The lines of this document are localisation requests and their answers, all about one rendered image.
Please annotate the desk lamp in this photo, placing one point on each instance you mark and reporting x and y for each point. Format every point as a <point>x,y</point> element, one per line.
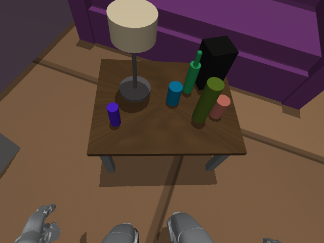
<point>133,28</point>

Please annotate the coffee table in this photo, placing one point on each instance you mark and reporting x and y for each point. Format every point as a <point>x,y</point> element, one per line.
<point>154,128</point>

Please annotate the left robot arm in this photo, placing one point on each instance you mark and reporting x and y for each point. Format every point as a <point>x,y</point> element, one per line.
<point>29,237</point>

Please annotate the sofa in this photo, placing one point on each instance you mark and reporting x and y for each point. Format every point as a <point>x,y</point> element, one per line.
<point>280,42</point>

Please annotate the left robot hand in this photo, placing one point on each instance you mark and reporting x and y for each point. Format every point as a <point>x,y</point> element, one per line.
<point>36,222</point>

